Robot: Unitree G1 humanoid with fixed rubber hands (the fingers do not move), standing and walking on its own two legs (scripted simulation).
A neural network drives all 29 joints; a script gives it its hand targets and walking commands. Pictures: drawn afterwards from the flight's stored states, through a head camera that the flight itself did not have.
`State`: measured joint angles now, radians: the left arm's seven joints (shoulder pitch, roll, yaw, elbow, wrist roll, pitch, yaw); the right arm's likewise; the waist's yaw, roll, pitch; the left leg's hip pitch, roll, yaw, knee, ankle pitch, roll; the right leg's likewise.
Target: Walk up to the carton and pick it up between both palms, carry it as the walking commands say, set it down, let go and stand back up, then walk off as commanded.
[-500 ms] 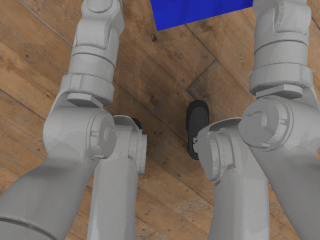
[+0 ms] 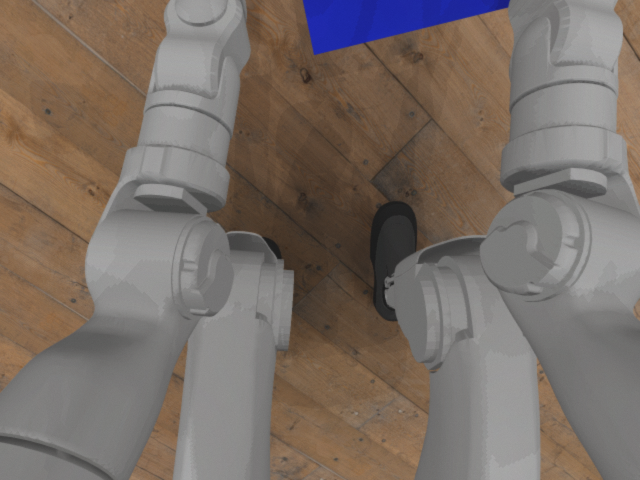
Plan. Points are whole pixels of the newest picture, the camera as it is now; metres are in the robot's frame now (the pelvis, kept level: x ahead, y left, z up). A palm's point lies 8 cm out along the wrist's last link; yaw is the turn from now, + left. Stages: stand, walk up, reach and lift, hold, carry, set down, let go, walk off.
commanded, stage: set down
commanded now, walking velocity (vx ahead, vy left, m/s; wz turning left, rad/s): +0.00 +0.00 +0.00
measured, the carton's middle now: out of the picture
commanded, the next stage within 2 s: none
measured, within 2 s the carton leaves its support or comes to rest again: rests again in 0.90 s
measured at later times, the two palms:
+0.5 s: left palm out of the picture +0.53 +0.10 -0.23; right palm out of the picture +0.51 -0.22 -0.21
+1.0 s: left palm out of the picture +0.54 +0.09 -0.18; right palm out of the picture +0.51 -0.24 -0.17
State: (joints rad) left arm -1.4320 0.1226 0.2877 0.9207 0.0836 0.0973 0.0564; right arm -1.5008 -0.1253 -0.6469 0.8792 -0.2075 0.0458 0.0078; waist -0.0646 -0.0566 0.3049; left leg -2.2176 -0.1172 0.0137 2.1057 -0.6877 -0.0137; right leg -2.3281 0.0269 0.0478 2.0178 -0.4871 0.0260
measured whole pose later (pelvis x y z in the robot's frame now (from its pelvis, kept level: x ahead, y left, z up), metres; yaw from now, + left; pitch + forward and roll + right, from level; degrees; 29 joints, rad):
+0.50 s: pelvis +0.00 +0.00 -0.01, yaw +0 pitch +44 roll +1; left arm -1.40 0.24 0.20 1.01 0.05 0.05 0.10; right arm -1.43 -0.26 -0.45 1.11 -0.04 0.00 -0.05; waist -0.08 -0.06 0.32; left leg -2.22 -0.12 0.01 2.13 -0.68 -0.01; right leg -2.32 0.02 0.05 2.03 -0.48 0.03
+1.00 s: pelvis -0.03 +0.00 +0.00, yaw +0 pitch +33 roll +1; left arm -1.43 0.31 0.10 0.75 -0.11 0.24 0.16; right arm -1.44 -0.35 -0.21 0.87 0.19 0.16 -0.14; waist -0.09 -0.02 0.53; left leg -2.06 -0.12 0.01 2.15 -0.66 -0.01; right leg -2.16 0.02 0.04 2.05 -0.46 0.03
